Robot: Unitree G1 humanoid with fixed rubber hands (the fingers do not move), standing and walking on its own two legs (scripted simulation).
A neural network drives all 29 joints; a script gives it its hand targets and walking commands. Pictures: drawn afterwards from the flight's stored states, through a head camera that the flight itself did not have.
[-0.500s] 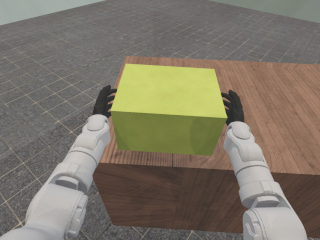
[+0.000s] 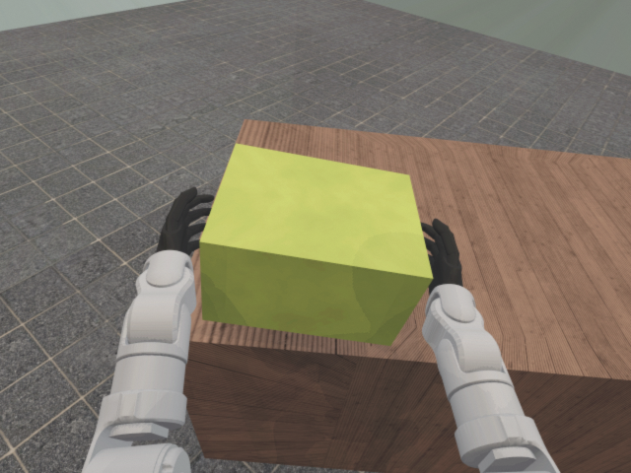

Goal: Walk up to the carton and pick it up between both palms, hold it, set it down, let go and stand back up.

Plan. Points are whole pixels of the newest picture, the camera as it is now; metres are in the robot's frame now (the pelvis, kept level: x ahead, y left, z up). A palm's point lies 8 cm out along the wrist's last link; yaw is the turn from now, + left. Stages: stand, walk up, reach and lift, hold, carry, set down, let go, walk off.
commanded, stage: reach and lift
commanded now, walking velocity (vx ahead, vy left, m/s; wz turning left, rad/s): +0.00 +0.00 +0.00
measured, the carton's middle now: (312, 243) +0.41 +0.00 +0.10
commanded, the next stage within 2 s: hold in 0.62 s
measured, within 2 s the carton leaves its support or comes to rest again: neither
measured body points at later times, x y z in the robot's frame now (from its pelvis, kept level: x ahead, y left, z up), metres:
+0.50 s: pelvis -0.01 +0.00 +0.00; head -0.05 +0.03 +0.45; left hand +0.36 +0.17 +0.16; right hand +0.34 -0.18 +0.14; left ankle +0.01 +0.10 -0.75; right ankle +0.00 -0.11 -0.75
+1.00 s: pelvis -0.03 +0.00 +0.00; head -0.05 +0.03 +0.45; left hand +0.37 +0.17 +0.17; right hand +0.35 -0.17 +0.16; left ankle +0.01 +0.10 -0.75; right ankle +0.00 -0.11 -0.75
